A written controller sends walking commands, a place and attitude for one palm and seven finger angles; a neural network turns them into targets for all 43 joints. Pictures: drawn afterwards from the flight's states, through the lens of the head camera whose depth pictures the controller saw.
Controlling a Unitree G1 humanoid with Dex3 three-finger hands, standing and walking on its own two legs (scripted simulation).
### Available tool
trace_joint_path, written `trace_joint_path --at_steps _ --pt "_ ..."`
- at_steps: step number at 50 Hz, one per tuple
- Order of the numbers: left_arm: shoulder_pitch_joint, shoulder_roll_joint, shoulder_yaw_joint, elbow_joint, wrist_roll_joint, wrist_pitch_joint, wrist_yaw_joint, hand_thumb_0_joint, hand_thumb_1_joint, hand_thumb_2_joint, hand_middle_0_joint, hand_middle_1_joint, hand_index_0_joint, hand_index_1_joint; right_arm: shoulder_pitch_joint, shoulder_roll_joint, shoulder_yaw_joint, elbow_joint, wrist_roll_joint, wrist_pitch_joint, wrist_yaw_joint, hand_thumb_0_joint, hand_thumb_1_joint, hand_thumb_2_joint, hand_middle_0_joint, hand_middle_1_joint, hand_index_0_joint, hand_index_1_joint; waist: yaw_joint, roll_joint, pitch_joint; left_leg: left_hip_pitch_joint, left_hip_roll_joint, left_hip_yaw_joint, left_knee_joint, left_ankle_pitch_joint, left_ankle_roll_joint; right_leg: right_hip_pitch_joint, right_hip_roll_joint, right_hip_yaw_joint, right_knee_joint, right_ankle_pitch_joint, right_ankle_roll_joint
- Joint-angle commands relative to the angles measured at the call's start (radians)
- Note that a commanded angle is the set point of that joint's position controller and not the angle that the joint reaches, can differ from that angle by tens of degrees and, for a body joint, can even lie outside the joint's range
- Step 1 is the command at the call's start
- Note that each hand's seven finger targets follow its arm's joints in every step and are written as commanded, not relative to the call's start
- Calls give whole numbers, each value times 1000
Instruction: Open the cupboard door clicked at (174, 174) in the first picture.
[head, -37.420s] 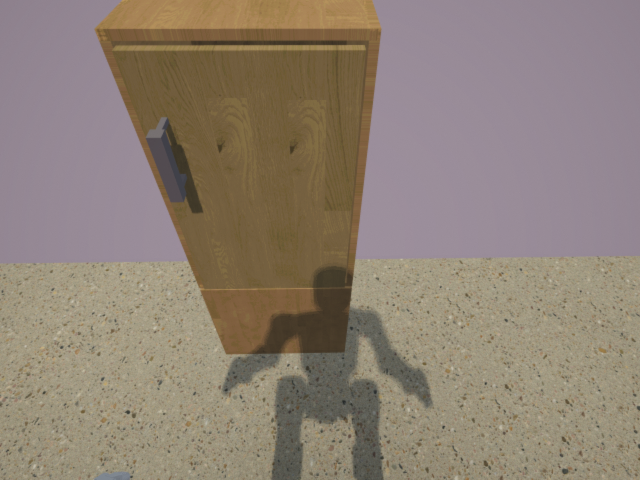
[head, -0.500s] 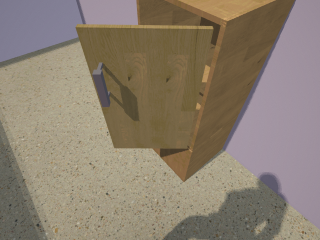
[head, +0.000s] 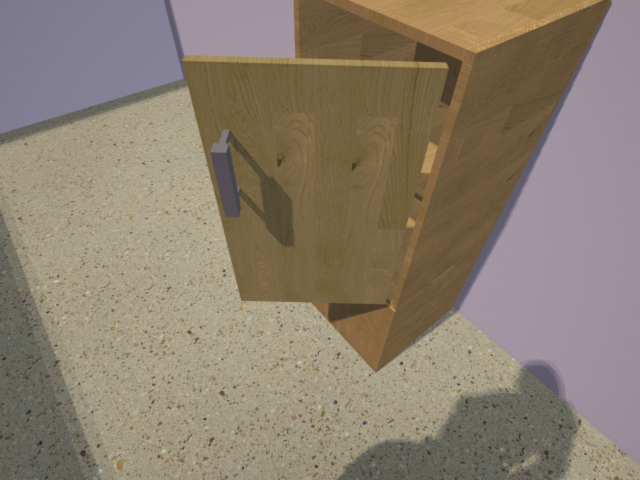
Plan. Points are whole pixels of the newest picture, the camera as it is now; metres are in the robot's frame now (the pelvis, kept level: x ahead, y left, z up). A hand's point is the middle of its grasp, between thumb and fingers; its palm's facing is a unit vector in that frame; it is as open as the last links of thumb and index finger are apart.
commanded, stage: raise the hand with hooked fingers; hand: left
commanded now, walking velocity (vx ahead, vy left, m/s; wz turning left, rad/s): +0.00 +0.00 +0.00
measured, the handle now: (229, 174) +0.54 +0.19 +0.07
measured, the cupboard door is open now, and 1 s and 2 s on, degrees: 50 50 50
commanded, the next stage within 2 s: none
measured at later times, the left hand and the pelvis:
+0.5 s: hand (164, 479) +0.13 +0.19 -0.04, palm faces +0.17 -0.99 -0.04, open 8.9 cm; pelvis -0.03 -0.03 -0.08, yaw +2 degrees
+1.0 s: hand (135, 401) +0.20 +0.23 +0.02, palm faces +0.06 -1.00 -0.06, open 12.0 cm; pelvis -0.03 -0.01 -0.04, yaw +1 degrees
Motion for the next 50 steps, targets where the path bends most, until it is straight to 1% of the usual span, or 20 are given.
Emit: trace_joint_path --at_steps 1,2,3,4,5,6,7,8,10,12,13,14,18,23,26,30,34,39,44,50 --pt "114 117 12 6 6 -26 46 0 900 900 -200 -300 -200 -300 -32 -140 -27 -87 12 -11 4 0 -900 -900 200 300 200 300 27 -39 65 -87 116 -56 62 252 -19 -35 -99 116 -86 405 -36" --pt "-634 319 132 -1619 -206 -244 44 0 877 890 -202 -315 -202 -315 -16 -276 -51 -441 59 -169 -35 0 -900 -900 200 300 200 300 -88 208 -454 194 6 -60 -47 371 -8 59 6 19 13 391 -57" --pt "-159 258 126 -1344 -118 -186 93 0 853 880 -203 -330 -203 -330 -88 -185 -28 -372 47 -260 -71 0 -900 -900 200 300 200 300 13 285 -438 250 55 -66 -54 515 -17 -3 35 2 84 189 -67" --pt "125 41 5 -1174 -146 -51 119 0 830 870 -205 -345 -205 -345 -82 -141 -40 -376 65 -290 -59 0 -900 -900 200 300 200 300 -19 237 -264 104 53 -78 -66 445 -49 -104 31 -48 97 30 -41" --pt "101 -64 -59 -1189 -179 -50 103 0 807 860 -207 -360 -207 -360 -52 -161 -45 -362 69 -300 -55 0 -900 -900 200 300 200 300 -40 132 -129 29 40 -83 -52 347 -40 -138 37 -53 74 48 -33" --pt "35 0 -1 -1209 -175 -96 94 0 783 850 -208 -375 -208 -375 -80 -192 -64 -414 57 -315 -52 0 -900 -900 200 300 200 300 -57 66 -16 -63 27 -99 -8 214 -29 -194 39 -62 49 47 -31" --pt "57 26 40 -1184 -169 -157 74 0 760 840 -210 -390 -210 -390 -72 -213 -75 -438 37 -320 -45 0 -900 -900 200 300 200 300 -67 -35 -34 -128 12 -100 40 128 -24 -242 45 -75 56 33 -31" --pt "154 -1 62 -1097 -174 -222 41 0 737 830 -212 -405 -212 -405 -81 -209 -83 -464 22 -320 -38 0 -900 -900 200 300 200 300 -40 -138 -35 -206 6 -95 87 83 -24 -284 52 -87 93 -4 -29" --pt "348 -45 80 -948 -192 -362 -65 0 690 810 -215 -435 -215 -435 -115 -195 -95 -525 16 -317 -7 0 -900 -900 200 300 200 300 27 -202 -55 -330 -7 -67 183 53 -39 -351 58 -87 193 -43 -38" --pt "361 3 150 -933 -226 -532 -194 0 643 790 -218 -465 -218 -465 -147 -198 -114 -571 12 -305 18 0 -900 -900 200 300 200 300 54 -206 -99 -457 -19 -43 297 7 -46 -418 52 -58 300 -53 -46" --pt "332 44 179 -935 -237 -607 -264 0 620 780 -220 -480 -220 -480 -167 -208 -120 -603 12 -303 29 0 -900 -900 200 300 200 300 48 -159 -123 -498 -26 -35 350 -11 -45 -438 46 -37 338 -53 -51" --pt "357 137 285 -903 -242 -629 -308 0 597 770 -222 -495 -222 -495 -161 -214 -132 -634 20 -293 35 0 -900 -900 200 300 200 300 80 -70 -154 -517 -35 -25 383 7 -41 -413 38 -10 371 -19 -63" --pt "234 178 325 -1165 -325 -533 -352 0 503 730 -228 -555 -228 -555 -193 -202 -114 -762 47 -252 8 0 -900 -900 200 300 200 300 79 19 -333 -524 -48 3 428 -2 -15 -364 33 56 370 -34 -42" --pt "-12 200 292 -1438 -314 -568 -298 0 387 680 -237 -630 -237 -630 -95 -186 -96 -732 39 -254 -31 0 -900 -900 200 300 200 300 -21 89 -336 -477 -9 -50 488 5 5 -448 48 84 352 -52 -35" --pt "-80 202 244 -1383 -314 -567 -344 0 317 650 -242 -675 -242 -675 -73 -200 -79 -683 40 -275 -49 0 -900 -900 200 300 200 300 -69 90 -301 -484 2 -70 511 -10 9 -492 56 76 354 -48 -35" --pt "-64 269 309 -1226 -348 -452 -429 0 223 610 -248 -735 -248 -735 -89 -220 -65 -667 58 -285 -66 0 -900 -900 200 300 200 300 -43 45 -284 -517 -3 -76 475 -35 8 -429 49 94 295 -108 -28" --pt "23 335 438 -1168 -394 -335 -428 0 130 570 -255 -795 -255 -795 -118 -205 -61 -685 60 -280 -70 0 -900 -900 200 300 200 300 33 13 -344 -491 -10 -73 416 30 3 -280 30 106 252 -62 -20" --pt "-2 309 444 -1188 -403 -355 -382 0 13 520 -263 -870 -263 -870 -107 -201 -56 -678 50 -289 -60 0 -900 -900 200 300 200 300 37 2 -299 -444 -10 -76 347 60 -2 -274 39 61 245 -11 -21" --pt "-81 300 399 -1163 -389 -386 -394 0 -103 470 -272 -945 -272 -945 -76 -227 -57 -669 53 -304 -57 0 -900 -900 200 300 200 300 4 14 -233 -408 -12 -69 306 9 2 -328 46 43 217 -75 -23" --pt "-160 359 434 -1204 -386 -382 -401 0 -243 410 -282 -1035 -282 -1035 -52 -241 -51 -662 58 -316 -66 0 -900 -900 200 300 200 300 12 81 -295 -297 -7 -77 248 51 2 -283 58 2 222 2 -35"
